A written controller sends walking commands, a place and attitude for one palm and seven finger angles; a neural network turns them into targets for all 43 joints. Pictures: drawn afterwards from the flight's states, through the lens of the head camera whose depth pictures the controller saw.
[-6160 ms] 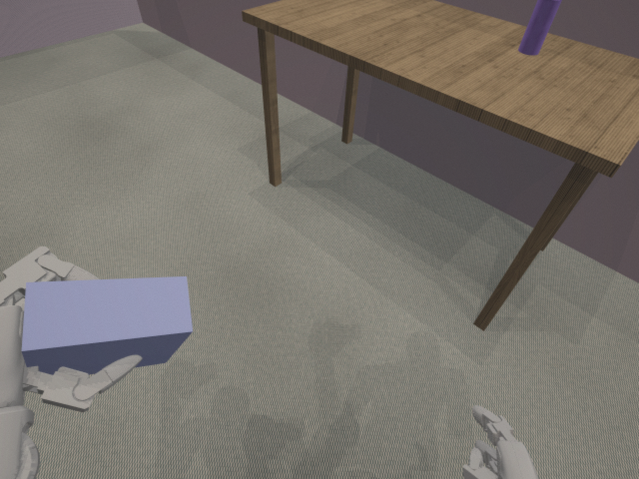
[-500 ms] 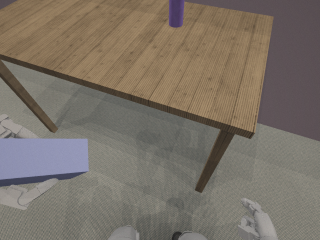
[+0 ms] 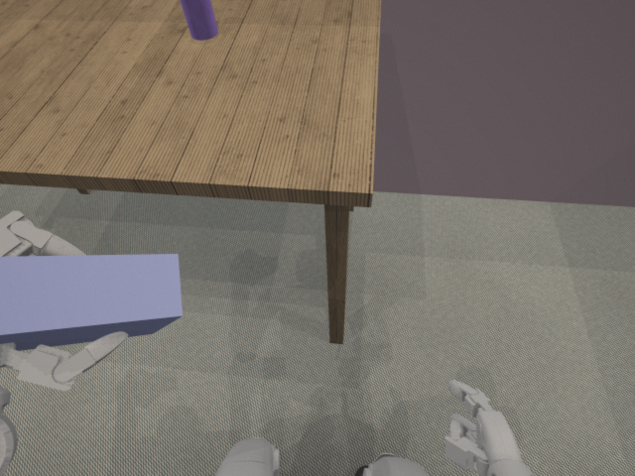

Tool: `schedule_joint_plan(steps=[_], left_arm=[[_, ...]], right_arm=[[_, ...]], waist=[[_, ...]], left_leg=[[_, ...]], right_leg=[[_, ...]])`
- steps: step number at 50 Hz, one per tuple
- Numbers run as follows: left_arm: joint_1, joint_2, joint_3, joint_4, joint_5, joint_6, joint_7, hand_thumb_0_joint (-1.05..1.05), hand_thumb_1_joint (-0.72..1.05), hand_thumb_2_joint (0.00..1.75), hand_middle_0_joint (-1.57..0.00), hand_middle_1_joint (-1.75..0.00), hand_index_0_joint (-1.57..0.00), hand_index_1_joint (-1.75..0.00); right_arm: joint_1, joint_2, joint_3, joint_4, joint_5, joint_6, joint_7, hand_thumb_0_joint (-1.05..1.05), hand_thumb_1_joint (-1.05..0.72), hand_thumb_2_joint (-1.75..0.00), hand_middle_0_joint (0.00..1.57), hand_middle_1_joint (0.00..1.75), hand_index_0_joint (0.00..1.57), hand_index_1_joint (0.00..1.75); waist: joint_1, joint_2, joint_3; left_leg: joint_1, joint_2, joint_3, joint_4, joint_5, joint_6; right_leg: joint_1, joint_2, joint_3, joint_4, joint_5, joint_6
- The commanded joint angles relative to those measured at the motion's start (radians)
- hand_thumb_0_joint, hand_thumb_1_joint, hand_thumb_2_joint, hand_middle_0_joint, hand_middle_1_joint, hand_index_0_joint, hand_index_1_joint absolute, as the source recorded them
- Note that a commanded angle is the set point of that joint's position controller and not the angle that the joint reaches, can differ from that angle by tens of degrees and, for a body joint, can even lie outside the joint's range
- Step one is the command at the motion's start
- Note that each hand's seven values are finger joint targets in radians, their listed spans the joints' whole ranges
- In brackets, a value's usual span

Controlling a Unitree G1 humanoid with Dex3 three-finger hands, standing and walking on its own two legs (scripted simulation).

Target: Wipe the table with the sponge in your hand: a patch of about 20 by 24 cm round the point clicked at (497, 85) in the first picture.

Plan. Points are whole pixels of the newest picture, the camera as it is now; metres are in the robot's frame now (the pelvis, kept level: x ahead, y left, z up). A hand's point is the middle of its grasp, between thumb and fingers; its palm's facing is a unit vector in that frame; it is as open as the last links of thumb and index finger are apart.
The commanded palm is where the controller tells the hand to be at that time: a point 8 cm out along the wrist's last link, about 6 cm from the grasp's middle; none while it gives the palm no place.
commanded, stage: turn to face it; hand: left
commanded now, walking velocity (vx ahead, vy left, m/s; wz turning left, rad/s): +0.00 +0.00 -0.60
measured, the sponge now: (117, 302) +0.24 +0.20 +0.16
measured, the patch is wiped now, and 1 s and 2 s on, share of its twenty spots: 0.00 0.00 0.00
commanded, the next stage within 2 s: take the last steps up to it in 0.68 s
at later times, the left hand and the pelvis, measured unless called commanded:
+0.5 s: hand (141, 314) +0.22 +0.16 +0.18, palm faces +0.16 -0.88 -0.45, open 9.8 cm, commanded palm +0.19 +0.20 +0.19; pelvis -0.05 -0.02 +0.01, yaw -18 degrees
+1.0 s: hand (191, 351) +0.19 +0.11 +0.19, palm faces +0.03 -0.89 -0.46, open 9.8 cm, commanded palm +0.16 +0.16 +0.19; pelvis -0.10 -0.03 +0.01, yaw -24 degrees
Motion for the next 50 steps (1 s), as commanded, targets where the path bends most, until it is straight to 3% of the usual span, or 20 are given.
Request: schedule_joint_plan(steps=[1,8,12,13,15,16,17,20,23,26,27,28,29,32,38,41,43,44,46,50], left_arm=[[0.11,0.195,0.201,-0.23,-0.034,-0.074,0.036,0.0,0.1,1.3,-1.2,-1.6,-1.2,-1.6],[0.078,0.184,0.156,-0.228,-0.029,-0.068,0.041,0.0,0.1,1.3,-1.2,-1.6,-1.2,-1.6],[0.013,0.172,0.123,-0.236,-0.02,-0.064,0.033,0.0,0.1,1.3,-1.2,-1.6,-1.2,-1.6],[-0.004,0.179,0.122,-0.233,-0.018,-0.071,0.028,0.0,0.1,1.3,-1.2,-1.6,-1.2,-1.6],[-0.04,0.174,0.124,-0.243,-0.011,-0.082,0.015,0.0,0.1,1.3,-1.2,-1.6,-1.2,-1.6],[-0.06,0.203,0.147,-0.256,0.003,-0.084,0.02,0.0,0.1,1.3,-1.2,-1.6,-1.2,-1.6],[-0.082,0.209,0.141,-0.266,0.003,-0.092,0.015,0.0,0.1,1.3,-1.2,-1.6,-1.2,-1.6],[-0.024,0.11,0.054,-0.199,-0.001,-0.083,0.012,0.0,0.1,1.3,-1.2,-1.6,-1.2,-1.6],[-0.077,0.122,0.048,-0.236,0.011,-0.08,0.02,0.0,0.1,1.3,-1.2,-1.6,-1.2,-1.6],[-0.114,0.149,0.081,-0.207,0.016,-0.083,0.022,0.0,0.1,1.3,-1.2,-1.6,-1.2,-1.6],[-0.089,0.18,0.102,-0.182,0.029,-0.079,0.025,0.0,0.1,1.3,-1.2,-1.6,-1.2,-1.6],[-0.084,0.215,0.139,-0.175,0.02,-0.088,0.032,0.0,0.1,1.3,-1.2,-1.6,-1.2,-1.6],[-0.012,0.223,0.173,-0.126,-0.002,-0.074,0.033,0.0,0.1,1.3,-1.2,-1.6,-1.2,-1.6],[0.111,0.233,0.223,-0.229,-0.018,-0.087,0.036,0.0,0.1,1.3,-1.2,-1.6,-1.2,-1.6],[0.137,0.19,0.198,-0.244,-0.017,-0.09,0.038,0.0,0.1,1.3,-1.2,-1.6,-1.2,-1.6],[0.111,0.175,0.169,-0.217,-0.003,-0.083,0.044,0.0,0.1,1.3,-1.2,-1.6,-1.2,-1.6],[0.067,0.17,0.138,-0.267,0.006,-0.089,0.043,0.0,0.1,1.3,-1.2,-1.6,-1.2,-1.6],[0.07,0.167,0.132,-0.259,0.015,-0.094,0.043,0.0,0.1,1.3,-1.2,-1.6,-1.2,-1.6],[0.063,0.168,0.132,-0.207,0.024,-0.096,0.044,0.0,0.1,1.3,-1.2,-1.6,-1.2,-1.6],[0.019,0.107,0.054,-0.15,0.031,-0.087,0.036,0.0,0.1,1.3,-1.2,-1.6,-1.2,-1.6]], right_arm=[[-0.078,-0.091,-0.045,-0.148,-0.011,0.002,-0.015,0.0,-0.9,-0.9,0.2,0.3,0.2,0.3],[-0.064,-0.12,-0.058,-0.162,-0.012,0.007,-0.027,0.0,-0.9,-0.9,0.2,0.3,0.2,0.3],[-0.025,-0.137,-0.062,-0.163,-0.007,0.006,-0.027,0.0,-0.9,-0.9,0.2,0.3,0.2,0.3],[-0.017,-0.144,-0.066,-0.166,-0.009,0.002,-0.032,0.0,-0.9,-0.9,0.2,0.3,0.2,0.3],[-0.037,-0.177,-0.079,-0.193,-0.01,-0.013,-0.042,0.0,-0.9,-0.9,0.2,0.3,0.2,0.3],[-0.047,-0.142,-0.071,-0.191,-0.008,-0.027,-0.046,0.0,-0.9,-0.9,0.2,0.3,0.2,0.3],[-0.038,-0.125,-0.075,-0.189,-0.012,-0.04,-0.047,0.0,-0.9,-0.9,0.2,0.3,0.2,0.3],[-0.009,-0.147,-0.079,-0.164,0.004,-0.073,-0.03,0.0,-0.9,-0.9,0.2,0.3,0.2,0.3],[0.03,-0.165,-0.081,-0.152,0.001,-0.106,-0.022,0.0,-0.9,-0.9,0.2,0.3,0.2,0.3],[0.032,-0.161,-0.079,-0.141,-0.002,-0.125,-0.016,0.0,-0.9,-0.9,0.2,0.3,0.2,0.3],[0.043,-0.146,-0.079,-0.137,0.0,-0.119,-0.012,0.0,-0.9,-0.9,0.2,0.3,0.2,0.3],[0.005,-0.109,-0.062,-0.157,-0.001,-0.116,-0.016,0.0,-0.9,-0.9,0.2,0.3,0.2,0.3],[-0.014,-0.121,-0.076,-0.155,0.006,-0.105,-0.023,0.0,-0.9,-0.9,0.2,0.3,0.2,0.3],[-0.061,-0.087,-0.046,-0.137,-0.006,-0.056,-0.022,0.0,-0.9,-0.9,0.2,0.3,0.2,0.3],[-0.06,-0.105,-0.056,-0.128,-0.012,-0.055,-0.043,0.0,-0.9,-0.9,0.2,0.3,0.2,0.3],[-0.017,-0.122,-0.063,-0.111,-0.014,-0.067,-0.053,0.0,-0.9,-0.9,0.2,0.3,0.2,0.3],[-0.007,-0.151,-0.081,-0.119,-0.015,-0.076,-0.068,0.0,-0.9,-0.9,0.2,0.3,0.2,0.3],[-0.018,-0.172,-0.087,-0.13,-0.016,-0.081,-0.075,0.0,-0.9,-0.9,0.2,0.3,0.2,0.3],[-0.034,-0.147,-0.068,-0.117,-0.021,-0.091,-0.081,0.0,-0.9,-0.9,0.2,0.3,0.2,0.3],[-0.004,-0.162,-0.076,-0.085,-0.014,-0.124,-0.074,0.0,-0.9,-0.9,0.2,0.3,0.2,0.3]], waist=[[0.011,-0.138,-0.326],[0.036,-0.17,-0.3],[0.012,-0.119,-0.311],[0.007,-0.075,-0.29],[0.019,0.191,-0.206],[0.027,0.278,-0.211],[0.019,0.246,-0.167],[0.024,0.18,-0.119],[-0.004,0.225,-0.174],[0.005,0.159,-0.228],[-0.006,0.015,-0.262],[0.004,-0.218,-0.26],[0.025,-0.349,-0.308],[0.016,-0.142,-0.342],[0.013,-0.19,-0.319],[-0.008,-0.126,-0.325],[-0.016,-0.005,-0.307],[-0.002,0.126,-0.255],[-0.009,0.272,-0.195],[-0.012,0.178,-0.149]], left_leg=[[-0.141,-0.035,-0.057,0.117,0.049,-0.006],[0.093,-0.086,-0.012,-0.307,0.023,0.028],[0.293,-0.087,0.006,-0.616,0.115,0.057],[0.358,-0.046,-0.011,-0.694,0.12,0.083],[0.355,0.228,-0.241,-0.806,0.183,0.211],[0.184,0.323,-0.278,-0.876,0.106,0.266],[0.107,0.336,-0.279,-0.874,0.114,0.289],[0.193,0.233,-0.013,-0.729,0.447,0.207],[0.265,0.206,0.044,-0.626,0.667,0.147],[0.236,0.166,0.08,-0.439,0.624,0.098],[0.151,0.11,0.118,-0.291,0.486,0.065],[-0.046,-0.009,0.125,-0.128,0.067,0.023],[-0.098,-0.048,0.024,0.027,-0.116,0.022],[-0.107,-0.032,-0.061,0.071,-0.03,0.023],[0.062,-0.07,0.005,-0.285,0.043,0.045],[0.212,-0.098,0.027,-0.52,0.15,0.07],[0.291,-0.023,-0.038,-0.729,0.138,0.118],[0.29,0.084,-0.163,-0.775,0.15,0.172],[0.095,0.207,-0.327,-0.887,-0.024,0.264],[0.073,0.105,-0.145,-0.738,0.136,0.216]], right_leg=[[0.317,-0.277,0.369,-0.247,0.46,-0.087],[0.139,-0.25,0.464,-0.364,0.045,-0.111],[0.064,-0.189,0.457,-0.325,-0.014,-0.04],[-0.003,-0.142,0.434,-0.269,-0.044,-0.006],[-0.18,0.034,0.233,0.069,-0.17,0.084],[-0.129,0.023,0.135,0.384,-0.211,0.102],[-0.137,-0.006,0.146,0.54,-0.194,0.11],[-0.161,-0.055,0.062,0.33,-0.2,0.119],[-0.015,-0.011,-0.048,0.06,-0.148,0.127],[0.202,-0.015,-0.059,-0.203,0.08,0.106],[0.287,-0.13,0.072,-0.216,0.327,0.051],[0.374,-0.293,0.325,-0.21,0.734,-0.04],[0.347,-0.364,0.456,-0.241,0.78,-0.088],[0.336,-0.334,0.361,-0.213,0.599,-0.115],[0.197,-0.282,0.33,-0.29,0.28,-0.102],[0.132,-0.252,0.313,-0.313,0.059,-0.057],[0.105,-0.173,0.254,-0.228,-0.086,0.003],[0.029,-0.077,0.183,-0.13,-0.152,0.043],[0.041,-0.019,0.036,0.149,-0.223,0.072],[0.12,-0.037,-0.032,-0.036,-0.161,0.088]])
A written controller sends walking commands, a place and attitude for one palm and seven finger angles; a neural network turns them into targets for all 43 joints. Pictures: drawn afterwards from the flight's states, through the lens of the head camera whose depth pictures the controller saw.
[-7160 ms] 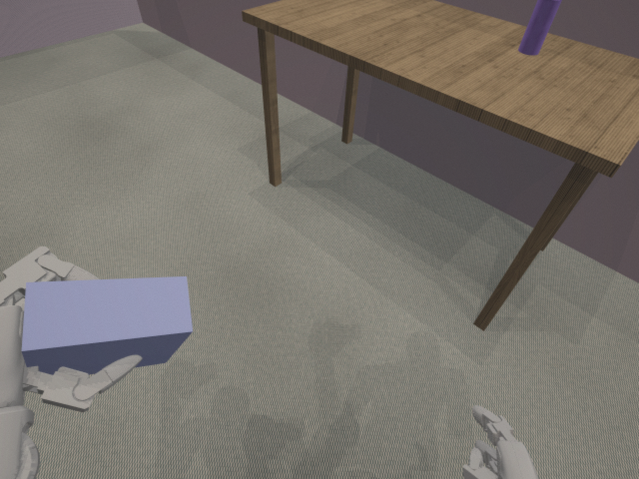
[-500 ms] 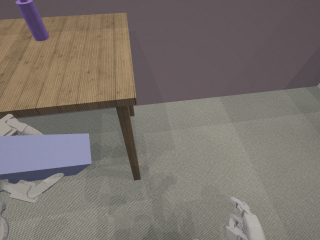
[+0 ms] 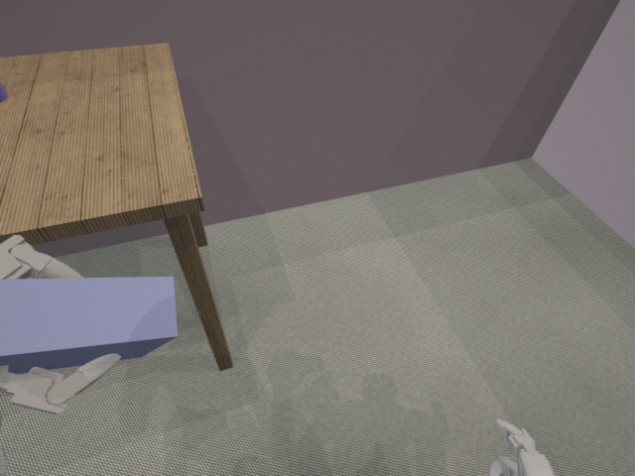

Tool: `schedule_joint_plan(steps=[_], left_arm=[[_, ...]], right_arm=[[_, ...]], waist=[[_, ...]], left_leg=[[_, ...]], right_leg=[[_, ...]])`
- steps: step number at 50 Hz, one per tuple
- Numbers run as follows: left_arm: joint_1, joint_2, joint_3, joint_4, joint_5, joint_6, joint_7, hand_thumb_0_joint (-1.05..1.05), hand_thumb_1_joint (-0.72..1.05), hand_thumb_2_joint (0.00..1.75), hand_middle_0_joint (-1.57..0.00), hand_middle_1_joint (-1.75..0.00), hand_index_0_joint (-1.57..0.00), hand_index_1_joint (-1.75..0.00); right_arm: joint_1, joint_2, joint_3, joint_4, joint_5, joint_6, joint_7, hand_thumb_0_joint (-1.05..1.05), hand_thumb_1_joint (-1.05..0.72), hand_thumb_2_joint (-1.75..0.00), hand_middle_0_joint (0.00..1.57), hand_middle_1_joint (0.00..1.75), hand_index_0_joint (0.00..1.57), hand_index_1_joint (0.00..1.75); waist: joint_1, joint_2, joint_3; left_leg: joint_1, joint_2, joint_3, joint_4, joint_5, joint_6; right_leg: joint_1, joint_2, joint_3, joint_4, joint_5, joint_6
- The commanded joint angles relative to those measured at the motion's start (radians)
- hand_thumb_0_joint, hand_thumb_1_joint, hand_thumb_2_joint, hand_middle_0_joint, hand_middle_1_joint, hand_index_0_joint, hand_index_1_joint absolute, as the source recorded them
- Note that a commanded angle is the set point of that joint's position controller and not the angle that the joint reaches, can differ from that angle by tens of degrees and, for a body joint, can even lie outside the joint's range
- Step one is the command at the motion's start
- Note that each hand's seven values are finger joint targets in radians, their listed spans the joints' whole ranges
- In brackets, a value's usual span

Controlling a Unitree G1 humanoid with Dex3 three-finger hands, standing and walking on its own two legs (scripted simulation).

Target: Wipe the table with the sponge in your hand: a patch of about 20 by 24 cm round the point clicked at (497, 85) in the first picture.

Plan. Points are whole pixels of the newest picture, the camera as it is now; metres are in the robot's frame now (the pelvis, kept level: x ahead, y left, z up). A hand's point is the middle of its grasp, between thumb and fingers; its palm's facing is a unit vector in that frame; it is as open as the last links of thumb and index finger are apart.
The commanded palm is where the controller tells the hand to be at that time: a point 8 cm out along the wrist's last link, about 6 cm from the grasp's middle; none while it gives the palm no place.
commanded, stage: take the last steps up to it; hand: left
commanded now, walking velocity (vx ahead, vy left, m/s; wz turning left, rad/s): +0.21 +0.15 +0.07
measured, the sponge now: (110, 324) +0.23 +0.21 +0.15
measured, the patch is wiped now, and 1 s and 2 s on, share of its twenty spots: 0.00 0.00 0.00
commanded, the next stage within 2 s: come to a stop and stand still in 0.88 s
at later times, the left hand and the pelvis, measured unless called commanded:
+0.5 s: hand (19, 301) +0.24 +0.29 +0.17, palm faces +0.43 -0.78 -0.46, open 9.8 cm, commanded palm +0.18 +0.32 +0.18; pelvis +0.02 +0.04 +0.00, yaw +2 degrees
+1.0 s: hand (1, 236) +0.31 +0.35 +0.16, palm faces +0.39 -0.79 -0.48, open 9.8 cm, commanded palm +0.24 +0.39 +0.18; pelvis +0.09 +0.10 -0.01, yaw +1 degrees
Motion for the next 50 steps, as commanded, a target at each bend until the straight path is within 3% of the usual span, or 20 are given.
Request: schedule_joint_plan(steps=[1,3,5,7,11,15,18,20,24,27,28,30,31,33,36,43,45,46,48,50], left_arm=[[-0.092,0.098,0.044,-0.165,-0.006,-0.061,0.018,0.0,0.1,1.3,-1.2,-1.6,-1.2,-1.6],[-0.167,0.116,0.043,-0.166,0.003,-0.07,0.019,0.0,0.1,1.3,-1.2,-1.6,-1.2,-1.6],[-0.205,0.147,0.07,-0.133,-0.004,-0.07,0.023,0.0,0.1,1.3,-1.2,-1.6,-1.2,-1.6],[-0.19,0.173,0.089,-0.118,-0.013,-0.058,0.026,0.0,0.1,1.3,-1.2,-1.6,-1.2,-1.6],[-0.097,0.166,0.112,-0.171,-0.012,-0.08,0.026,0.0,0.1,1.3,-1.2,-1.6,-1.2,-1.6],[-0.103,0.149,0.106,-0.211,-0.018,-0.081,0.033,0.0,0.1,1.3,-1.2,-1.6,-1.2,-1.6],[-0.124,0.126,0.088,-0.215,-0.02,-0.095,0.028,0.0,0.1,1.3,-1.2,-1.6,-1.2,-1.6],[-0.147,0.132,0.079,-0.181,-0.009,-0.096,0.024,0.0,0.1,1.3,-1.2,-1.6,-1.2,-1.6],[-0.094,0.096,0.04,-0.221,-0.024,-0.082,0.017,0.0,0.1,1.3,-1.2,-1.6,-1.2,-1.6],[-0.073,0.126,0.07,-0.187,-0.021,-0.067,0.018,0.0,0.1,1.3,-1.2,-1.6,-1.2,-1.6],[-0.094,0.136,0.079,-0.179,-0.017,-0.071,0.019,0.0,0.1,1.3,-1.2,-1.6,-1.2,-1.6],[-0.11,0.187,0.138,-0.12,-0.028,-0.072,0.024,0.0,0.1,1.3,-1.2,-1.6,-1.2,-1.6],[-0.107,0.174,0.126,-0.109,-0.041,-0.075,0.021,0.0,0.1,1.3,-1.2,-1.6,-1.2,-1.6],[-0.064,0.176,0.146,-0.131,-0.039,-0.089,0.017,0.0,0.1,1.3,-1.2,-1.6,-1.2,-1.6],[-0.038,0.152,0.129,-0.148,-0.02,-0.113,0.016,0.0,0.1,1.3,-1.2,-1.6,-1.2,-1.6],[-0.08,0.15,0.111,-0.263,-0.016,-0.101,0.039,0.0,0.1,1.3,-1.2,-1.6,-1.2,-1.6],[-0.098,0.156,0.124,-0.295,-0.022,-0.113,0.041,0.0,0.1,1.3,-1.2,-1.6,-1.2,-1.6],[-0.07,0.163,0.128,-0.246,-0.014,-0.118,0.038,0.0,0.1,1.3,-1.2,-1.6,-1.2,-1.6],[-0.079,0.184,0.136,-0.274,-0.019,-0.116,0.031,0.0,0.1,1.3,-1.2,-1.6,-1.2,-1.6],[-0.052,0.138,0.101,-0.287,-0.033,-0.101,0.022,0.0,0.1,1.3,-1.2,-1.6,-1.2,-1.6]], right_arm=[[-0.102,-0.11,-0.013,-0.124,0.001,-0.076,0.003,0.0,-0.9,-0.9,0.2,0.3,0.2,0.3],[-0.106,-0.102,-0.008,-0.119,-0.004,-0.076,0.003,0.0,-0.9,-0.9,0.2,0.3,0.2,0.3],[-0.084,-0.082,-0.012,-0.113,-0.005,-0.069,0.008,0.0,-0.9,-0.9,0.2,0.3,0.2,0.3],[-0.139,-0.095,-0.023,-0.114,-0.001,-0.055,0.011,0.0,-0.9,-0.9,0.2,0.3,0.2,0.3],[-0.153,-0.048,0.01,-0.108,-0.013,-0.034,0.012,0.0,-0.9,-0.9,0.2,0.3,0.2,0.3],[-0.124,-0.048,-0.005,-0.118,-0.011,-0.042,-0.003,0.0,-0.9,-0.9,0.2,0.3,0.2,0.3],[-0.092,-0.078,-0.017,-0.124,0.0,-0.062,-0.008,0.0,-0.9,-0.9,0.2,0.3,0.2,0.3],[-0.1,-0.077,-0.019,-0.109,-0.01,-0.081,-0.005,0.0,-0.9,-0.9,0.2,0.3,0.2,0.3],[-0.099,-0.083,-0.019,-0.102,0.007,-0.106,0.009,0.0,-0.9,-0.9,0.2,0.3,0.2,0.3],[-0.109,-0.085,-0.01,-0.099,0.004,-0.096,0.007,0.0,-0.9,-0.9,0.2,0.3,0.2,0.3],[-0.115,-0.077,-0.008,-0.099,0.002,-0.087,0.006,0.0,-0.9,-0.9,0.2,0.3,0.2,0.3],[-0.131,-0.053,-0.005,-0.123,0.002,-0.076,0.012,0.0,-0.9,-0.9,0.2,0.3,0.2,0.3],[-0.123,-0.083,-0.032,-0.111,0.005,-0.069,0.022,0.0,-0.9,-0.9,0.2,0.3,0.2,0.3],[-0.154,-0.054,-0.002,-0.105,0.002,-0.046,0.026,0.0,-0.9,-0.9,0.2,0.3,0.2,0.3],[-0.154,-0.045,0.006,-0.108,-0.007,-0.028,0.024,0.0,-0.9,-0.9,0.2,0.3,0.2,0.3],[-0.116,-0.052,-0.027,-0.138,-0.009,-0.055,0.001,0.0,-0.9,-0.9,0.2,0.3,0.2,0.3],[-0.099,-0.1,-0.051,-0.15,0.001,-0.064,0.001,0.0,-0.9,-0.9,0.2,0.3,0.2,0.3],[-0.083,-0.083,-0.048,-0.147,0.004,-0.071,0.005,0.0,-0.9,-0.9,0.2,0.3,0.2,0.3],[-0.092,-0.08,-0.044,-0.124,-0.001,-0.087,0.006,0.0,-0.9,-0.9,0.2,0.3,0.2,0.3],[-0.1,-0.079,-0.035,-0.121,0.009,-0.092,0.02,0.0,-0.9,-0.9,0.2,0.3,0.2,0.3]], waist=[[0.019,0.218,-0.022],[0.009,0.14,-0.023],[0.006,-0.136,-0.053],[0.039,-0.185,-0.026],[0.043,-0.141,-0.05],[0.024,-0.049,-0.093],[0.014,0.306,-0.103],[0.013,0.244,-0.05],[0.02,0.237,-0.113],[0.03,0.186,-0.118],[0.028,0.112,-0.12],[0.033,-0.261,-0.106],[0.033,-0.288,-0.085],[0.035,-0.127,-0.053],[0.027,-0.128,-0.084],[0.018,-0.069,-0.166],[0.018,0.284,-0.209],[0.024,0.314,-0.208],[0.019,0.286,-0.178],[0.021,0.208,-0.137]], left_leg=[[-0.122,0.17,-0.141,-0.168,-0.048,0.091],[-0.206,0.123,-0.095,-0.072,-0.063,0.052],[-0.283,-0.008,0.024,0.146,-0.196,-0.005],[-0.34,0.008,-0.033,0.411,-0.221,-0.016],[-0.188,0.041,-0.009,0.223,-0.133,-0.013],[0.07,-0.019,0.098,-0.093,0.018,-0.014],[0.16,0.276,-0.298,-0.257,0.053,0.143],[0.096,0.313,-0.361,-0.251,0.104,0.22],[0.163,0.204,-0.139,-0.147,0.347,0.151],[0.032,0.176,-0.068,-0.068,0.249,0.098],[-0.086,0.156,-0.05,0.012,0.163,0.072],[-0.4,-0.025,0.054,0.411,-0.227,-0.016],[-0.429,0.004,-0.049,0.57,-0.219,-0.035],[-0.458,0.045,-0.091,0.63,-0.164,-0.043],[-0.321,0.053,-0.017,0.399,-0.095,-0.041],[0.089,-0.022,0.136,-0.111,0.128,-0.025],[0.29,0.241,-0.187,-0.133,0.464,0.109],[0.275,0.332,-0.313,-0.18,0.497,0.193],[0.241,0.332,-0.313,-0.161,0.463,0.236],[0.171,0.277,-0.187,-0.157,0.493,0.179]], right_leg=[[0.162,-0.034,-0.062,-0.159,0.027,0.021],[0.255,-0.119,0.035,-0.266,0.079,-0.018],[0.246,-0.326,0.348,-0.365,-0.022,-0.117],[0.212,-0.455,0.521,-0.469,-0.129,-0.207],[0.173,-0.371,0.214,-0.381,0.224,-0.162],[0.114,-0.256,0.099,-0.252,0.106,-0.072],[-0.108,-0.064,-0.067,0.187,-0.179,0.026],[-0.153,-0.096,-0.007,0.307,-0.18,0.021],[-0.044,-0.064,-0.089,0.061,-0.073,0.031],[0.165,-0.066,-0.103,-0.194,0.087,0.017],[0.286,-0.121,-0.036,-0.267,0.162,-0.01],[0.409,-0.471,0.491,-0.389,0.309,-0.176],[0.374,-0.518,0.531,-0.417,0.307,-0.209],[0.353,-0.474,0.37,-0.376,0.44,-0.203],[0.299,-0.38,0.116,-0.32,0.682,-0.132],[0.211,-0.271,0.013,-0.119,0.496,-0.044],[-0.069,-0.106,-0.082,0.225,-0.027,0.037],[-0.151,-0.069,-0.047,0.398,-0.274,0.031],[-0.216,-0.117,0.008,0.443,-0.216,0.034],[-0.16,-0.11,-0.016,0.324,-0.109,0.038]])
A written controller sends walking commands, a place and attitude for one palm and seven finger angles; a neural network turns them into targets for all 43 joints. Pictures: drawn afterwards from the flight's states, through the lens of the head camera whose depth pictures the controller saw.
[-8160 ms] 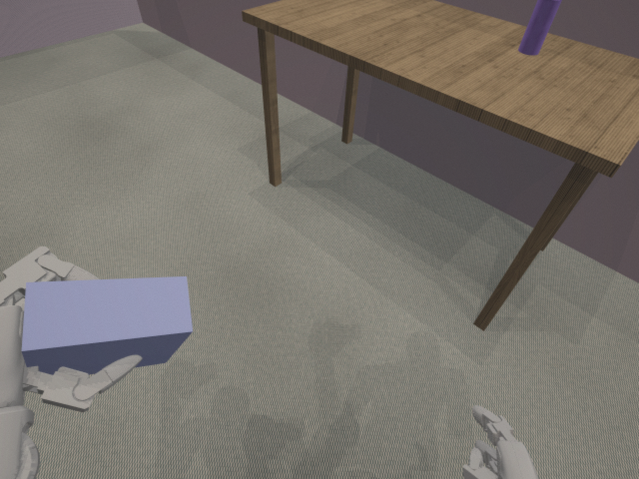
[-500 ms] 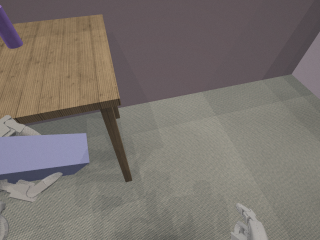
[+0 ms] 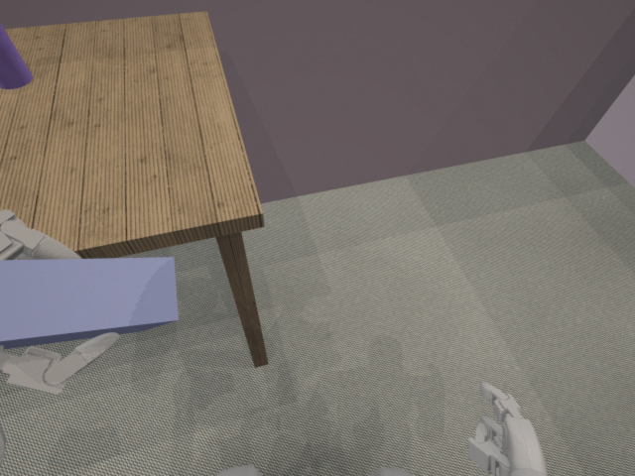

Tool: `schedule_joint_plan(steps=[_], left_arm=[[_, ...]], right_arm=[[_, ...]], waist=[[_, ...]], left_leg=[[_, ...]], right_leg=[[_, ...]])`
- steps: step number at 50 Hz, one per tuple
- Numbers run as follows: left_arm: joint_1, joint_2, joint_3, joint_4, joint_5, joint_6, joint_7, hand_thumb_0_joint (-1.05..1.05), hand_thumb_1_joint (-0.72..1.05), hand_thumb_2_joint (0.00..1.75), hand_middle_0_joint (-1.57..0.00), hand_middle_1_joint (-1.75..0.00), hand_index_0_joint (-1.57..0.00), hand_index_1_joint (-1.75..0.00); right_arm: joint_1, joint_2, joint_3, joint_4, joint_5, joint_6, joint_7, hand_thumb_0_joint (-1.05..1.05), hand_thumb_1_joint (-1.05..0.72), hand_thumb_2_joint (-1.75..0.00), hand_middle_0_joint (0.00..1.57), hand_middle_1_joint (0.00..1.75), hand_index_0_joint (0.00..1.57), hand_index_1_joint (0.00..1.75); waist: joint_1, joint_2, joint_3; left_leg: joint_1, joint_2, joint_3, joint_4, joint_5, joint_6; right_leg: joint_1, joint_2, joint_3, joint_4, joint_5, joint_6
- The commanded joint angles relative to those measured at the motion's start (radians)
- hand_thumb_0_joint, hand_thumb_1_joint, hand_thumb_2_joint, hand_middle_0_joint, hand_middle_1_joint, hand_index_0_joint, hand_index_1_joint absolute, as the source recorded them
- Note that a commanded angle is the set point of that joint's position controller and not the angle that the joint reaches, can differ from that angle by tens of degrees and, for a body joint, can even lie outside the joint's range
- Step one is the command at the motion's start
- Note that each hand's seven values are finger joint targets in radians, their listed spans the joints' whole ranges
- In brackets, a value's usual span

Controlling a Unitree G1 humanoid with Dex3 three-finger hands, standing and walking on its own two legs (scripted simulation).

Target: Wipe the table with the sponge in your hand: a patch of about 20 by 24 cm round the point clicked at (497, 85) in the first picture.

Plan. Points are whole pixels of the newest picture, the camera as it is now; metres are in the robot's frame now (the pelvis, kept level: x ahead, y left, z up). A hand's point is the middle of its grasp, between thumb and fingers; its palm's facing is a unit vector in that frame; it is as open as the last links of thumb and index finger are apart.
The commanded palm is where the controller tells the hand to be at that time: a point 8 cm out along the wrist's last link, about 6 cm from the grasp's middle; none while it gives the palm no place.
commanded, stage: come to a stop and stand still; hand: left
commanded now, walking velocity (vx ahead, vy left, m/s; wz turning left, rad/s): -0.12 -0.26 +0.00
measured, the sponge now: (108, 302) +0.24 +0.21 +0.15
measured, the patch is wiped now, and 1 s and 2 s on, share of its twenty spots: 0.00 0.00 0.00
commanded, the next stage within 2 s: look again from close up in 1.52 s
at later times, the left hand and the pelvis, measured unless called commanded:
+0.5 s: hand (55, 282) +0.24 +0.24 +0.18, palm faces +0.34 -0.78 -0.53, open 9.8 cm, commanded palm +0.17 +0.28 +0.19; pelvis +0.00 +0.00 +0.01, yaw -1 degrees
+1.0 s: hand out of the picture +0.20 +0.32 +0.19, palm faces +0.46 -0.83 -0.30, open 9.7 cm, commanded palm +0.15 +0.34 +0.19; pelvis -0.02 +0.06 +0.01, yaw -1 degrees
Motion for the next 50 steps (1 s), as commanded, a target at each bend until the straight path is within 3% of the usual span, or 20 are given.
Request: schedule_joint_plan(steps=[1,6,9,11,12,13,14,16,22,23,24,25,26,27,29,32,35,37,45,50], left_arm=[[0.027,0.107,0.081,-0.286,-0.034,-0.061,0.01,0.0,0.1,1.3,-1.2,-1.6,-1.2,-1.6],[0.061,0.118,0.094,-0.231,-0.051,-0.011,0.01,0.0,0.1,1.3,-1.2,-1.6,-1.2,-1.6],[0.025,0.119,0.096,-0.182,-0.041,0.003,0.007,0.0,0.1,1.3,-1.2,-1.6,-1.2,-1.6],[-0.015,0.117,0.089,-0.149,-0.041,0.009,0.007,0.0,0.1,1.3,-1.2,-1.6,-1.2,-1.6],[-0.012,0.108,0.074,-0.127,-0.049,0.022,0.003,0.0,0.1,1.3,-1.2,-1.6,-1.2,-1.6],[-0.007,0.113,0.069,-0.119,-0.049,0.028,0.004,0.0,0.1,1.3,-1.2,-1.6,-1.2,-1.6],[-0.005,0.126,0.082,-0.124,-0.045,0.026,0.007,0.0,0.1,1.3,-1.2,-1.6,-1.2,-1.6],[0.008,0.138,0.096,-0.165,-0.032,0.018,0.018,0.0,0.1,1.3,-1.2,-1.6,-1.2,-1.6],[0.061,0.142,0.117,-0.231,-0.024,0.004,0.033,0.0,0.1,1.3,-1.2,-1.6,-1.2,-1.6],[-1.021,0.864,0.645,-0.4,0.071,-0.086,0.025,0.0,0.1,1.3,-1.2,-1.6,-1.2,-1.6],[-0.423,0.332,0.322,0.23,-0.003,-0.06,-0.02,0.0,0.1,1.3,-1.2,-1.6,-1.2,-1.6],[-0.222,0.18,0.188,0.237,-0.026,-0.056,-0.034,0.0,0.1,1.3,-1.2,-1.6,-1.2,-1.6],[-0.212,0.183,0.156,0.096,-0.044,-0.088,-0.04,0.0,0.1,1.3,-1.2,-1.6,-1.2,-1.6],[-0.144,0.089,0.081,0.099,-0.061,-0.092,-0.048,0.0,0.1,1.3,-1.2,-1.6,-1.2,-1.6],[-0.095,0.08,0.014,-0.048,-0.054,-0.095,-0.049,0.0,0.1,1.3,-1.2,-1.6,-1.2,-1.6],[-0.124,0.124,0.027,-0.154,-0.042,-0.096,-0.039,0.0,0.1,1.3,-1.2,-1.6,-1.2,-1.6],[-0.182,0.162,0.094,-0.137,-0.036,-0.099,-0.033,0.0,0.1,1.3,-1.2,-1.6,-1.2,-1.6],[-0.254,0.217,0.145,-0.16,-0.036,-0.101,-0.033,0.0,0.1,1.3,-1.2,-1.6,-1.2,-1.6],[-0.29,0.069,0.015,-0.065,-0.033,-0.095,-0.055,0.0,0.1,1.3,-1.2,-1.6,-1.2,-1.6],[-0.307,0.043,-0.016,-0.02,-0.021,-0.069,-0.055,0.0,0.1,1.3,-1.2,-1.6,-1.2,-1.6]], right_arm=[[-0.012,-0.121,-0.009,-0.127,0.003,-0.064,0.016,0.0,-0.9,-0.9,0.2,0.3,0.2,0.3],[-0.005,-0.113,0.025,-0.143,-0.006,-0.058,0.01,0.0,-0.9,-0.9,0.2,0.3,0.2,0.3],[-0.012,-0.111,0.037,-0.144,-0.006,-0.044,0.004,0.0,-0.9,-0.9,0.2,0.3,0.2,0.3],[-0.007,-0.095,0.044,-0.147,-0.001,-0.037,0.0,0.0,-0.9,-0.9,0.2,0.3,0.2,0.3],[-0.002,-0.087,0.04,-0.151,0.006,-0.038,0.004,0.0,-0.9,-0.9,0.2,0.3,0.2,0.3],[-0.01,-0.087,0.039,-0.148,0.006,-0.038,0.007,0.0,-0.9,-0.9,0.2,0.3,0.2,0.3],[-0.019,-0.079,0.045,-0.143,0.005,-0.034,0.008,0.0,-0.9,-0.9,0.2,0.3,0.2,0.3],[-0.055,-0.061,0.061,-0.145,-0.002,-0.025,0.002,0.0,-0.9,-0.9,0.2,0.3,0.2,0.3],[-0.055,-0.082,0.049,-0.166,-0.015,0.006,-0.021,0.0,-0.9,-0.9,0.2,0.3,0.2,0.3],[0.121,-0.075,-0.005,-0.107,-0.041,-0.104,-0.02,0.0,-0.9,-0.9,0.2,0.3,0.2,0.3],[0.048,-0.074,-0.014,-0.068,-0.035,-0.114,-0.017,0.0,-0.9,-0.9,0.2,0.3,0.2,0.3],[0.058,-0.102,0.0,-0.13,-0.003,-0.114,0.008,0.0,-0.9,-0.9,0.2,0.3,0.2,0.3],[0.051,-0.122,0.003,-0.138,0.0,-0.116,0.019,0.0,-0.9,-0.9,0.2,0.3,0.2,0.3],[0.035,-0.114,0.003,-0.145,0.018,-0.123,0.035,0.0,-0.9,-0.9,0.2,0.3,0.2,0.3],[0.008,-0.147,-0.002,-0.161,0.01,-0.131,0.051,0.0,-0.9,-0.9,0.2,0.3,0.2,0.3],[-0.036,-0.145,0.016,-0.179,0.005,-0.139,0.057,0.0,-0.9,-0.9,0.2,0.3,0.2,0.3],[-0.018,-0.143,0.017,-0.193,0.001,-0.148,0.049,0.0,-0.9,-0.9,0.2,0.3,0.2,0.3],[-0.022,-0.142,0.022,-0.195,-0.006,-0.152,0.04,0.0,-0.9,-0.9,0.2,0.3,0.2,0.3],[0.001,-0.126,0.034,-0.165,-0.009,-0.173,0.049,0.0,-0.9,-0.9,0.2,0.3,0.2,0.3],[0.0,-0.128,0.038,-0.156,-0.014,-0.154,0.052,0.0,-0.9,-0.9,0.2,0.3,0.2,0.3]], waist=[[-0.005,0.249,-0.218],[-0.009,0.243,-0.229],[-0.005,0.196,-0.208],[-0.019,0.057,-0.225],[-0.019,-0.103,-0.256],[-0.014,-0.15,-0.236],[-0.002,-0.141,-0.243],[0.003,-0.089,-0.251],[0.01,-0.05,-0.262],[0.044,-0.225,-0.123],[0.055,-0.105,-0.3],[0.059,0.037,-0.272],[0.055,0.072,-0.315],[0.051,0.08,-0.317],[0.054,0.102,-0.253],[0.059,0.233,-0.137],[0.054,0.116,-0.139],[0.05,0.166,-0.132],[0.042,0.123,-0.124],[0.04,0.109,-0.113]], left_leg=[[0.231,0.245,-0.239,-0.217,0.527,0.146],[0.217,0.257,-0.177,-0.201,0.574,0.076],[0.099,0.23,-0.135,-0.153,0.4,0.024],[0.017,0.125,-0.075,-0.052,0.178,-0.029],[0.03,0.04,-0.048,0.06,0.075,-0.059],[-0.013,-0.015,-0.067,0.153,-0.132,-0.064],[-0.05,-0.023,-0.11,0.238,-0.232,-0.056],[-0.097,-0.026,-0.134,0.296,-0.237,-0.056],[-0.008,-0.033,-0.094,0.014,-0.101,-0.047],[-0.107,-0.106,0.034,0.015,-0.036,-0.07],[0.008,-0.083,-0.135,0.008,0.031,-0.014],[0.045,-0.068,-0.079,-0.058,0.088,-0.026],[0.069,-0.073,-0.097,-0.12,0.094,-0.018],[0.124,-0.048,-0.103,-0.166,0.117,-0.014],[0.137,-0.006,-0.165,-0.198,0.201,0.008],[-0.039,0.089,-0.264,-0.343,0.057,0.036],[-0.107,0.079,-0.268,-0.356,-0.099,0.041],[-0.096,0.082,-0.271,-0.376,-0.152,0.037],[-0.049,0.071,-0.29,-0.378,-0.171,0.009],[-0.017,0.055,-0.267,-0.377,-0.077,-0.03]], right_leg=[[-0.084,0.025,-0.024,-0.049,0.097,0.004],[0.082,0.083,-0.052,-0.362,0.2,0.001],[0.245,0.061,-0.026,-0.537,0.392,-0.009],[0.304,-0.05,0.11,-0.543,0.75,-0.054],[0.279,-0.138,0.239,-0.57,0.893,-0.105],[0.277,-0.205,0.296,-0.604,1.002,-0.15],[0.29,-0.245,0.3,-0.614,1.006,-0.17],[0.341,-0.238,0.238,-0.586,1.038,-0.18],[0.342,-0.176,0.15,-0.569,0.871,-0.15],[0.215,-0.05,0.215,-0.661,1.004,-0.027],[0.278,-0.142,0.238,-0.555,0.935,-0.133],[0.343,-0.119,0.244,-0.601,0.907,-0.087],[0.397,-0.108,0.188,-0.596,0.802,-0.064],[0.385,-0.095,0.167,-0.6,0.666,-0.062],[0.314,-0.04,0.147,-0.589,0.517,-0.03],[0.298,0.033,0.06,-0.462,0.329,-0.041],[0.33,0.039,0.052,-0.458,0.301,-0.045],[0.315,0.048,0.052,-0.448,0.293,-0.044],[0.307,0.065,0.083,-0.503,0.334,-0.044],[0.297,0.079,0.082,-0.544,0.373,-0.04]])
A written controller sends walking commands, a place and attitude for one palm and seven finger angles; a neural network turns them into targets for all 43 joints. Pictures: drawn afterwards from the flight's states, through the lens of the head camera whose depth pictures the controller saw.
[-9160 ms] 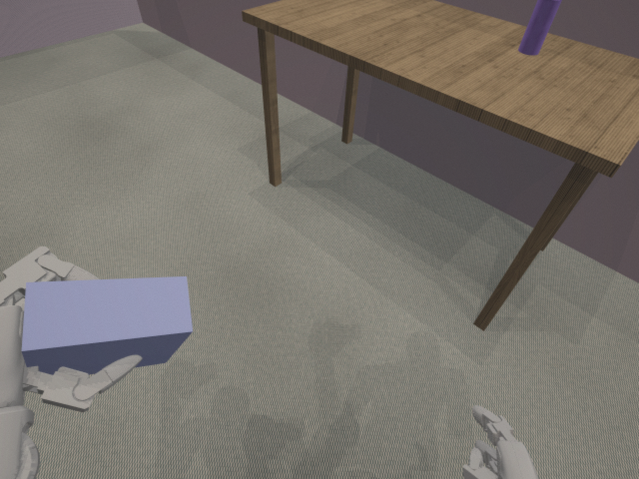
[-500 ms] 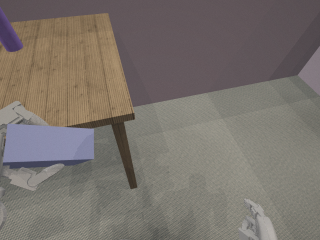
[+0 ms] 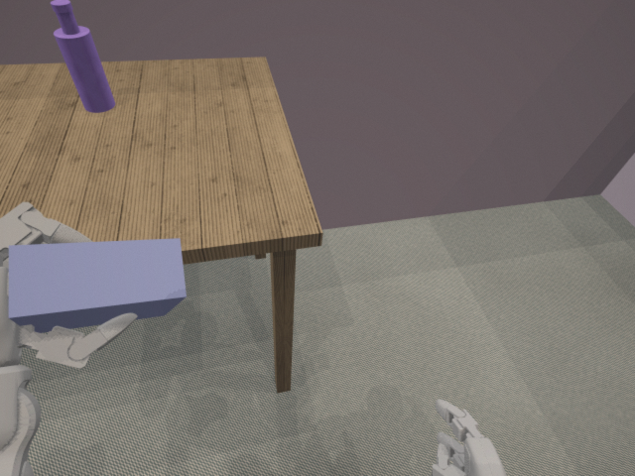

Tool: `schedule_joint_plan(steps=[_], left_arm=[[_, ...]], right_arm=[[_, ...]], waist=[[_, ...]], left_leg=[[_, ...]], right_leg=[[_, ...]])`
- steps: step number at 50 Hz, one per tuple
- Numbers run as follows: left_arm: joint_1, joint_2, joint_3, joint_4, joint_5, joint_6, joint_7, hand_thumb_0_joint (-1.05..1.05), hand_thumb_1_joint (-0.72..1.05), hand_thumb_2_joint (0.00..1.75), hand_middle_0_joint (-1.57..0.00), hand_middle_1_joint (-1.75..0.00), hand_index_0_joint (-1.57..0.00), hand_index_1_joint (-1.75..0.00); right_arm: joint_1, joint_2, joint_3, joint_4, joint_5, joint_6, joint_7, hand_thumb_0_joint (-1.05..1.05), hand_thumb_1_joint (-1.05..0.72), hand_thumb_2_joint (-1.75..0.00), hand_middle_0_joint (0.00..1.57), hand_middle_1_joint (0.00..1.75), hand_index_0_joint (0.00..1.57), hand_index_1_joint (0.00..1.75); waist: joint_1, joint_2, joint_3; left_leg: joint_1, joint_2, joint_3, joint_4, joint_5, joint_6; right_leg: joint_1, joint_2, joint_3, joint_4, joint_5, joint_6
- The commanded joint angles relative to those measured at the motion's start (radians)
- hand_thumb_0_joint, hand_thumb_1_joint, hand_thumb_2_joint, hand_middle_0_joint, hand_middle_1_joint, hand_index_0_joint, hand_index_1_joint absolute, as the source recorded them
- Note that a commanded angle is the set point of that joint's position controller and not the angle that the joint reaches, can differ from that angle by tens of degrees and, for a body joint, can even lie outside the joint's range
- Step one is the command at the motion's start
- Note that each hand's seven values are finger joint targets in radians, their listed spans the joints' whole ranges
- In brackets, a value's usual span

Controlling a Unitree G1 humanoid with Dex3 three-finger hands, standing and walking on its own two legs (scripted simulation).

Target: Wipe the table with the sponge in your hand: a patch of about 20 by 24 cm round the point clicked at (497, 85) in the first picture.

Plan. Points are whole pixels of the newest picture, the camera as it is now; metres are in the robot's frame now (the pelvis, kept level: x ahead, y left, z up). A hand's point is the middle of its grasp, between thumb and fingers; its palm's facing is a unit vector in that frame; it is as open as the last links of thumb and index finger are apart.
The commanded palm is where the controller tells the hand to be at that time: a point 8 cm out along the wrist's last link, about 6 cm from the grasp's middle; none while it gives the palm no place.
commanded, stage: come to a stop and stand still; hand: left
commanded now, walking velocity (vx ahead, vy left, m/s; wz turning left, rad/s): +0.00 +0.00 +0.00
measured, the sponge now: (127, 285) +0.24 +0.23 +0.16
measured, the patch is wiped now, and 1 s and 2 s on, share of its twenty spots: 0.00 0.00 0.00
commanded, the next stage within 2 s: look again from close up in 0.52 s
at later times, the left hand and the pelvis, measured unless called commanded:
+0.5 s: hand (124, 273) +0.25 +0.23 +0.16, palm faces +0.38 -0.85 -0.37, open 9.7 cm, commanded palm +0.19 +0.26 +0.18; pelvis +0.03 -0.01 +0.00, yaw +0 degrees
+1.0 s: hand (140, 284) +0.24 +0.22 +0.16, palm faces +0.38 -0.84 -0.38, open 9.7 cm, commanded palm +0.18 +0.25 +0.18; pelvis +0.03 -0.03 +0.01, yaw +0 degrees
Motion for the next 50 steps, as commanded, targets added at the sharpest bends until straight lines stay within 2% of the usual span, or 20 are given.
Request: schedule_joint_plan(steps=[1,3,4,7,11,12,14,19,21,23,26,27,30,32,34,37,39,42,44,50], left_arm=[[-0.148,0.137,0.025,-0.183,0.001,-0.046,0.005,0.0,0.1,1.3,-1.2,-1.6,-1.2,-1.6],[-0.141,0.147,0.04,-0.192,-0.001,-0.041,0.007,0.0,0.1,1.3,-1.2,-1.6,-1.2,-1.6],[-0.122,0.151,0.048,-0.195,-0.004,-0.037,0.007,0.0,0.1,1.3,-1.2,-1.6,-1.2,-1.6],[-0.091,0.184,0.081,-0.259,-0.011,-0.035,0.007,0.0,0.1,1.3,-1.2,-1.6,-1.2,-1.6],[-0.012,0.177,0.086,-0.295,-0.022,-0.035,0.006,0.0,0.1,1.3,-1.2,-1.6,-1.2,-1.6],[-0.004,0.189,0.097,-0.305,-0.022,-0.034,0.006,0.0,0.1,1.3,-1.2,-1.6,-1.2,-1.6],[0.026,0.186,0.096,-0.319,-0.026,-0.033,0.006,0.0,0.1,1.3,-1.2,-1.6,-1.2,-1.6],[0.064,0.171,0.087,-0.278,-0.031,-0.021,0.009,0.0,0.1,1.3,-1.2,-1.6,-1.2,-1.6],[0.063,0.172,0.086,-0.266,-0.031,-0.017,0.011,0.0,0.1,1.3,-1.2,-1.6,-1.2,-1.6],[0.037,0.17,0.076,-0.273,-0.03,-0.016,0.011,0.0,0.1,1.3,-1.2,-1.6,-1.2,-1.6],[0.024,0.167,0.067,-0.262,-0.028,-0.011,0.014,0.0,0.1,1.3,-1.2,-1.6,-1.2,-1.6],[0.005,0.183,0.078,-0.272,-0.028,-0.01,0.015,0.0,0.1,1.3,-1.2,-1.6,-1.2,-1.6],[-0.001,0.17,0.062,-0.258,-0.025,-0.007,0.017,0.0,0.1,1.3,-1.2,-1.6,-1.2,-1.6],[-0.013,0.191,0.08,-0.268,-0.024,-0.007,0.018,0.0,0.1,1.3,-1.2,-1.6,-1.2,-1.6],[0.003,0.173,0.067,-0.248,-0.024,-0.004,0.017,0.0,0.1,1.3,-1.2,-1.6,-1.2,-1.6],[0.011,0.182,0.074,-0.246,-0.026,-0.001,0.016,0.0,0.1,1.3,-1.2,-1.6,-1.2,-1.6],[0.03,0.171,0.068,-0.228,-0.028,0.002,0.016,0.0,0.1,1.3,-1.2,-1.6,-1.2,-1.6],[0.03,0.18,0.072,-0.238,-0.029,0.005,0.014,0.0,0.1,1.3,-1.2,-1.6,-1.2,-1.6],[0.037,0.168,0.06,-0.231,-0.029,0.008,0.015,0.0,0.1,1.3,-1.2,-1.6,-1.2,-1.6],[0.034,0.179,0.063,-0.246,-0.03,0.009,0.018,0.0,0.1,1.3,-1.2,-1.6,-1.2,-1.6]], right_arm=[[-0.091,-0.176,-0.078,-0.159,-0.001,-0.039,-0.019,0.0,-0.9,-0.9,0.2,0.3,0.2,0.3],[-0.097,-0.175,-0.076,-0.163,-0.005,-0.028,-0.023,0.0,-0.9,-0.9,0.2,0.3,0.2,0.3],[-0.098,-0.171,-0.076,-0.17,-0.005,-0.022,-0.024,0.0,-0.9,-0.9,0.2,0.3,0.2,0.3],[-0.114,-0.175,-0.075,-0.185,-0.008,-0.012,-0.029,0.0,-0.9,-0.9,0.2,0.3,0.2,0.3],[-0.11,-0.18,-0.08,-0.199,-0.005,0.003,-0.034,0.0,-0.9,-0.9,0.2,0.3,0.2,0.3],[-0.115,-0.181,-0.08,-0.201,-0.007,0.004,-0.035,0.0,-0.9,-0.9,0.2,0.3,0.2,0.3],[-0.108,-0.184,-0.084,-0.203,-0.005,0.012,-0.037,0.0,-0.9,-0.9,0.2,0.3,0.2,0.3],[-0.11,-0.19,-0.088,-0.201,-0.001,0.031,-0.047,0.0,-0.9,-0.9,0.2,0.3,0.2,0.3],[-0.113,-0.192,-0.09,-0.199,0.0,0.035,-0.051,0.0,-0.9,-0.9,0.2,0.3,0.2,0.3],[-0.119,-0.192,-0.087,-0.196,-0.002,0.037,-0.056,0.0,-0.9,-0.9,0.2,0.3,0.2,0.3],[-0.119,-0.191,-0.086,-0.195,-0.001,0.039,-0.059,0.0,-0.9,-0.9,0.2,0.3,0.2,0.3],[-0.126,-0.19,-0.084,-0.197,-0.004,0.039,-0.063,0.0,-0.9,-0.9,0.2,0.3,0.2,0.3],[-0.12,-0.188,-0.081,-0.192,-0.005,0.039,-0.064,0.0,-0.9,-0.9,0.2,0.3,0.2,0.3],[-0.121,-0.188,-0.08,-0.192,-0.008,0.039,-0.064,0.0,-0.9,-0.9,0.2,0.3,0.2,0.3],[-0.115,-0.183,-0.08,-0.192,-0.006,0.041,-0.064,0.0,-0.9,-0.9,0.2,0.3,0.2,0.3],[-0.115,-0.185,-0.08,-0.192,-0.006,0.043,-0.063,0.0,-0.9,-0.9,0.2,0.3,0.2,0.3],[-0.109,-0.182,-0.08,-0.192,-0.004,0.048,-0.063,0.0,-0.9,-0.9,0.2,0.3,0.2,0.3],[-0.114,-0.185,-0.081,-0.193,-0.003,0.049,-0.063,0.0,-0.9,-0.9,0.2,0.3,0.2,0.3],[-0.108,-0.183,-0.081,-0.193,0.0,0.052,-0.064,0.0,-0.9,-0.9,0.2,0.3,0.2,0.3],[-0.108,-0.187,-0.084,-0.195,0.002,0.054,-0.066,0.0,-0.9,-0.9,0.2,0.3,0.2,0.3]], waist=[[-0.036,0.101,-0.073],[-0.038,0.107,-0.094],[-0.037,0.087,-0.107],[-0.038,0.116,-0.145],[-0.043,0.124,-0.198],[-0.044,0.147,-0.199],[-0.046,0.142,-0.216],[-0.048,0.112,-0.203],[-0.048,0.095,-0.198],[-0.049,0.117,-0.182],[-0.047,0.088,-0.169],[-0.048,0.093,-0.16],[-0.046,0.1,-0.149],[-0.047,0.113,-0.151],[-0.048,0.079,-0.149],[-0.05,0.104,-0.149],[-0.048,0.072,-0.15],[-0.051,0.09,-0.153],[-0.05,0.074,-0.153],[-0.05,0.079,-0.151]], left_leg=[[-0.173,0.178,-0.17,-0.238,-0.088,-0.094],[-0.141,0.16,-0.152,-0.219,-0.034,-0.105],[-0.128,0.152,-0.145,-0.205,0.008,-0.106],[-0.07,0.127,-0.115,-0.165,0.132,-0.12],[-0.039,0.116,-0.104,-0.113,0.291,-0.125],[-0.022,0.112,-0.098,-0.106,0.342,-0.137],[-0.001,0.12,-0.102,-0.091,0.429,-0.147],[-0.001,0.124,-0.093,-0.085,0.423,-0.143],[-0.011,0.123,-0.09,-0.092,0.354,-0.128],[-0.016,0.121,-0.089,-0.107,0.306,-0.126],[-0.043,0.115,-0.09,-0.124,0.21,-0.107],[-0.029,0.108,-0.082,-0.127,0.187,-0.105],[-0.056,0.107,-0.093,-0.152,0.135,-0.098],[-0.049,0.099,-0.087,-0.155,0.132,-0.098],[-0.058,0.1,-0.09,-0.158,0.112,-0.093],[-0.051,0.093,-0.085,-0.162,0.132,-0.099],[-0.063,0.095,-0.088,-0.167,0.126,-0.094],[-0.042,0.089,-0.081,-0.164,0.146,-0.097],[-0.054,0.091,-0.086,-0.168,0.139,-0.093],[-0.055,0.087,-0.087,-0.173,0.136,-0.092]], right_leg=[[0.171,0.01,0.043,-0.024,-0.002,-0.02],[0.17,0.008,0.041,-0.047,0.022,-0.022],[0.183,0.009,0.041,-0.055,0.05,-0.023],[0.179,0.011,0.045,-0.063,0.125,-0.028],[0.223,0.004,0.035,-0.055,0.25,-0.034],[0.21,0.007,0.027,-0.046,0.272,-0.034],[0.212,0.011,0.015,-0.031,0.303,-0.033],[0.2,0.007,0.016,-0.039,0.304,-0.029],[0.198,0.002,0.029,-0.053,0.285,-0.029],[0.182,0.002,0.033,-0.06,0.252,-0.028],[0.192,0.0,0.048,-0.085,0.204,-0.027],[0.166,0.002,0.058,-0.102,0.187,-0.026],[0.182,0.006,0.055,-0.113,0.137,-0.024],[0.179,0.008,0.055,-0.125,0.134,-0.023],[0.19,0.008,0.057,-0.137,0.121,-0.022],[0.185,0.01,0.052,-0.146,0.133,-0.022],[0.203,0.011,0.047,-0.147,0.132,-0.019],[0.188,0.013,0.048,-0.156,0.148,-0.018],[0.207,0.012,0.044,-0.154,0.149,-0.017],[0.213,0.015,0.04,-0.161,0.146,-0.014]])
